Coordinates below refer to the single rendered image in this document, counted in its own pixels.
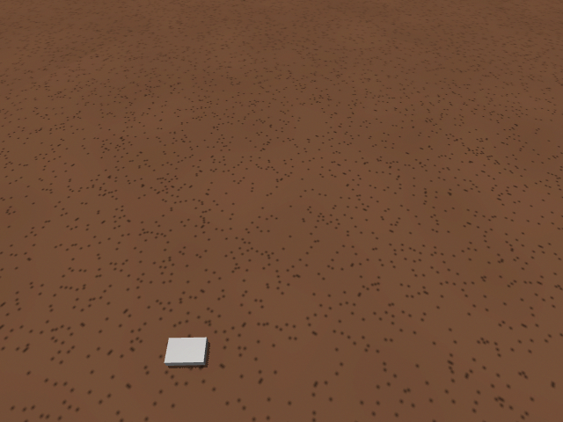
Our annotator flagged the small box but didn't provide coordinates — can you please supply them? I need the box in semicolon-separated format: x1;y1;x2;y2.
165;338;208;366

